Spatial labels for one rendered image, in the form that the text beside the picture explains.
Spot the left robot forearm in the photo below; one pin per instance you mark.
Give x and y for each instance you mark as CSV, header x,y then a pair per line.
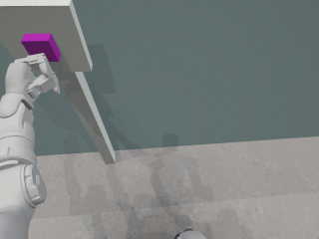
x,y
17,135

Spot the button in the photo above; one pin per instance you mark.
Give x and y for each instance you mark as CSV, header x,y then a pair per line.
x,y
41,43

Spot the panel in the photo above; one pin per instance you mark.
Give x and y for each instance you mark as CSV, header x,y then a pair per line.
x,y
59,18

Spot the left robot upper arm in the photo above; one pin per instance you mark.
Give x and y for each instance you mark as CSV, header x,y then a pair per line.
x,y
22,189

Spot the right robot shin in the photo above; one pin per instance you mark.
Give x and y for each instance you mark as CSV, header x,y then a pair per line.
x,y
187,229

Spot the robot left hand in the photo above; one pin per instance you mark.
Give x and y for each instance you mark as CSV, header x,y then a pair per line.
x,y
20,80

